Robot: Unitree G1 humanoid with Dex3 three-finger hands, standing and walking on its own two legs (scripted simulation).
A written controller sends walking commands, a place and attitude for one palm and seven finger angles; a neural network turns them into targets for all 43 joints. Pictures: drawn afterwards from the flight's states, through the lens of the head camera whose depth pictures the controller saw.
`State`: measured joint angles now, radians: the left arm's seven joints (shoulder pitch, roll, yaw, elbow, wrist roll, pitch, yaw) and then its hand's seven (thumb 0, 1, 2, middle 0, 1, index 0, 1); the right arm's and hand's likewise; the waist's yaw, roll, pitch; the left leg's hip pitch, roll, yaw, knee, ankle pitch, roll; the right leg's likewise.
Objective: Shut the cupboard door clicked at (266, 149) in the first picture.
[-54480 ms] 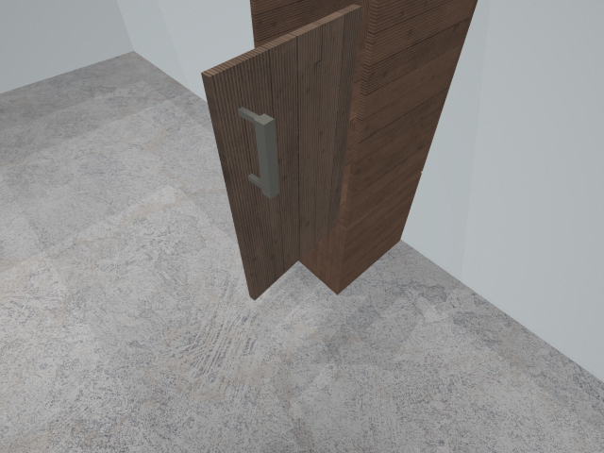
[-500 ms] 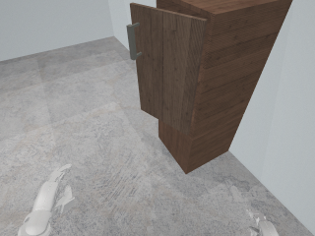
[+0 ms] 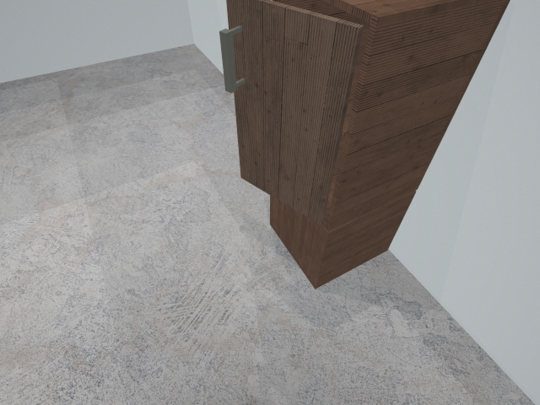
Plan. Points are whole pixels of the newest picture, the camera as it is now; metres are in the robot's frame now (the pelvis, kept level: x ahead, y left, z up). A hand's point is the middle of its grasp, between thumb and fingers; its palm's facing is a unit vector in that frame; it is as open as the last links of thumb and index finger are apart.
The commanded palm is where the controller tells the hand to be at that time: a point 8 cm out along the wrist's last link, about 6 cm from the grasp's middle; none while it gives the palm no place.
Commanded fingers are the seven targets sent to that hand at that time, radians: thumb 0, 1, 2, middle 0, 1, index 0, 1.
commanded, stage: let the arm hang, fingers relaxed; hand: left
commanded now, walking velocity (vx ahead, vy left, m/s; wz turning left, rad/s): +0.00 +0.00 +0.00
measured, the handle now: (234, 59) +0.86 +0.14 +0.11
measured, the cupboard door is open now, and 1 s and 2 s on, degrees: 22 22 22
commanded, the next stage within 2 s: look to check the result in 0.46 s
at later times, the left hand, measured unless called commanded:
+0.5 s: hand out of the picture -0.01 +0.15 -0.18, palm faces +0.03 -0.99 -0.13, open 7.4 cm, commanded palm none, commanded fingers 0.00 0.90 0.90 -0.20 -0.30 -0.20 -0.30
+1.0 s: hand out of the picture -0.03 +0.17 -0.18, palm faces +0.03 -0.98 -0.18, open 7.4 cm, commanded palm none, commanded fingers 0.00 0.90 0.90 -0.20 -0.30 -0.20 -0.30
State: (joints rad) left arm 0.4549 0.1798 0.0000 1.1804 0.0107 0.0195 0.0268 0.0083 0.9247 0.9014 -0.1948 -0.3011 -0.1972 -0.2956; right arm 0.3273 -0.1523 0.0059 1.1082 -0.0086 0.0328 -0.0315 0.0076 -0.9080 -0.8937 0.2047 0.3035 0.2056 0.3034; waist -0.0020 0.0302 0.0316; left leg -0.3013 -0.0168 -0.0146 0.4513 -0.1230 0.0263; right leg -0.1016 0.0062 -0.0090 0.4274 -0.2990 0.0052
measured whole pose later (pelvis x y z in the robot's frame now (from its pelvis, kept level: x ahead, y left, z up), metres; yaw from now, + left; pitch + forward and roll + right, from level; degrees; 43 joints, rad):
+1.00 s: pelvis +0.02 +0.00 +0.00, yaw -1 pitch -1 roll -1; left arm 0.37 0.14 0.00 1.15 0.01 0.00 0.04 0.01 0.91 0.90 -0.19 -0.30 -0.20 -0.30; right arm 0.28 -0.15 0.00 1.11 -0.01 0.01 -0.04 0.00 -0.91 -0.89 0.20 0.30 0.20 0.30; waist -0.01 0.00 0.03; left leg -0.27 -0.02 0.00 0.44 -0.14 0.03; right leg -0.08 0.00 0.00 0.41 -0.31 0.01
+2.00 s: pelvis +0.01 -0.02 +0.00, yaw +26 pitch +1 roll +2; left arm 0.20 0.25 0.06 0.88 0.03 0.03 0.03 0.01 0.91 0.90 -0.20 -0.30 -0.20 -0.30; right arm 0.21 -0.26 -0.09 0.88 -0.02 0.07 0.02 0.01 -0.91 -0.89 0.20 0.30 0.20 0.30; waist -0.05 -0.02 0.11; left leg -0.53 -0.01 0.02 1.00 -0.43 -0.05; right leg -0.18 -0.09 -0.09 0.54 -0.38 0.02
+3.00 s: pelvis +0.06 +0.04 +0.00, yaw +62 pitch +1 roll -1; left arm 0.20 0.26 0.08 0.91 0.03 0.03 -0.02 0.01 0.91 0.90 -0.19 -0.30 -0.20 -0.30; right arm 0.28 -0.18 -0.02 0.91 -0.02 -0.02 -0.01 0.00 -0.91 -0.89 0.21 0.30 0.21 0.30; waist -0.01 -0.04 0.08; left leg -0.18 -0.03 0.00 0.49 -0.32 0.05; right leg -0.54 -0.11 -0.04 1.09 -0.34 0.07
